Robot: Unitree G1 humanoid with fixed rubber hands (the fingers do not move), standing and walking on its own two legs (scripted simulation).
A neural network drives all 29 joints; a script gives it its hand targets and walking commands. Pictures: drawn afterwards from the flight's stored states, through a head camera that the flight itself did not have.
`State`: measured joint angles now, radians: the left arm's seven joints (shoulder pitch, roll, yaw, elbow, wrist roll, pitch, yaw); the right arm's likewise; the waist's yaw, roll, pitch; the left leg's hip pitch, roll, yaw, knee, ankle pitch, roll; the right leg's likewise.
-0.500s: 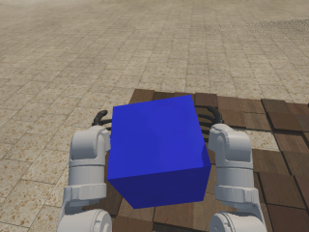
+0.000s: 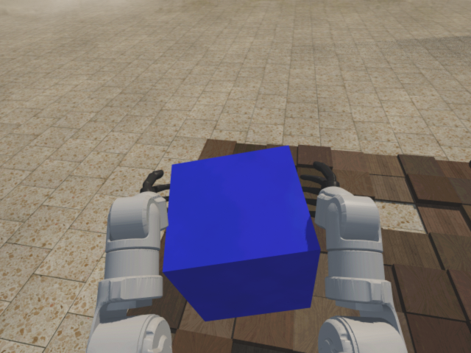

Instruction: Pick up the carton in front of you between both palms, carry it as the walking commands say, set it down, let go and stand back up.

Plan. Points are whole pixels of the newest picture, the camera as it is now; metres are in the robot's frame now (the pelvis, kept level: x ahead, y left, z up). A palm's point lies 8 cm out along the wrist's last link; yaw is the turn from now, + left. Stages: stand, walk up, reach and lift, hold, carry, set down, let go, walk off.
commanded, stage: carry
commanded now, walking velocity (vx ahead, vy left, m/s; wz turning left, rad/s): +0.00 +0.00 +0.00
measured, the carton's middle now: (244, 239) +0.34 +0.00 +0.04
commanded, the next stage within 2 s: none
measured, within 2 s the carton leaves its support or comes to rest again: neither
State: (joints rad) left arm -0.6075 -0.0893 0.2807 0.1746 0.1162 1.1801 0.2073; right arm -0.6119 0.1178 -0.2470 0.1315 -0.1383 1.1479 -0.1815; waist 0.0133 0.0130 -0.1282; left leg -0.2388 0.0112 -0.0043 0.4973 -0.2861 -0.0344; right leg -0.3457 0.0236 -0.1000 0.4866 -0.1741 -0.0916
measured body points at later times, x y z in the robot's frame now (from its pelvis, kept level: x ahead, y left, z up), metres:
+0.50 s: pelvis +0.02 -0.01 +0.01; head +0.00 -0.01 +0.46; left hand +0.37 +0.16 +0.16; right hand +0.38 -0.14 +0.17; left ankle -0.03 +0.11 -0.73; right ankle +0.05 -0.07 -0.73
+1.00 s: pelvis +0.24 +0.02 -0.01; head +0.26 +0.01 +0.43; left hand +0.62 +0.18 +0.15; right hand +0.63 -0.12 +0.17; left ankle +0.38 +0.13 -0.73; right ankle +0.07 -0.08 -0.73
